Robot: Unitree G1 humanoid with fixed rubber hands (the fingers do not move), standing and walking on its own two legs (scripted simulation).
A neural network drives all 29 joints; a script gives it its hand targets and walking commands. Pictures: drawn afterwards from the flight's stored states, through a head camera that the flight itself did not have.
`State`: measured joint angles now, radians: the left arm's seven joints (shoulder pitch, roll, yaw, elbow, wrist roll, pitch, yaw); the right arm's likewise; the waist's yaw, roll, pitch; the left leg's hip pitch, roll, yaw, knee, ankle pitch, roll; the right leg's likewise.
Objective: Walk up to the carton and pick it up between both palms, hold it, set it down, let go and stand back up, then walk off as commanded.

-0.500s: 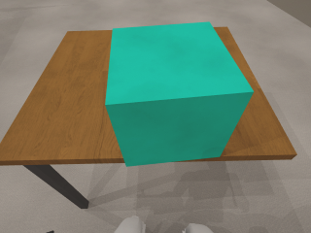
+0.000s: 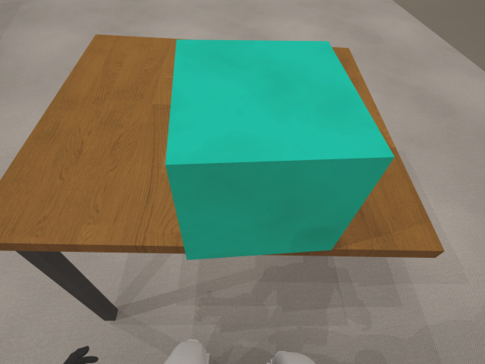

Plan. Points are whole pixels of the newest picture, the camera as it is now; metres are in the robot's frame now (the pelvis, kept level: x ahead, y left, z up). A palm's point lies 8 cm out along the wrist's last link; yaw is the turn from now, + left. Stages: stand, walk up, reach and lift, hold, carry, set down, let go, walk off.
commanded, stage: walk up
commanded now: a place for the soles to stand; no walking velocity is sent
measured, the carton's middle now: (257, 150) +0.45 +0.01 +0.09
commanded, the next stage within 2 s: none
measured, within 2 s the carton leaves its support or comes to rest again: neither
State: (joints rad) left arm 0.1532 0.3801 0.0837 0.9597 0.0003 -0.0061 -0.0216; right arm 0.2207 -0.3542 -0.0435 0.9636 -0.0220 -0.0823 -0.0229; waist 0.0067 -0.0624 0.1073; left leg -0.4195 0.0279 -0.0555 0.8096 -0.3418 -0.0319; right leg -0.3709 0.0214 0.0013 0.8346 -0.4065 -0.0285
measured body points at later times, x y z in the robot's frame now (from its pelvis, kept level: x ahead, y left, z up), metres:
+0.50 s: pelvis +0.01 +0.00 +0.00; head +0.04 +0.01 +0.45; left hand +0.12 +0.31 -0.12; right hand +0.09 -0.31 -0.11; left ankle +0.06 +0.15 -0.70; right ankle +0.02 -0.11 -0.70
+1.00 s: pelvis +0.01 -0.05 +0.00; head +0.03 -0.03 +0.45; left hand +0.09 +0.27 -0.13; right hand +0.08 -0.37 -0.11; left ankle +0.03 +0.13 -0.67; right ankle +0.02 -0.12 -0.70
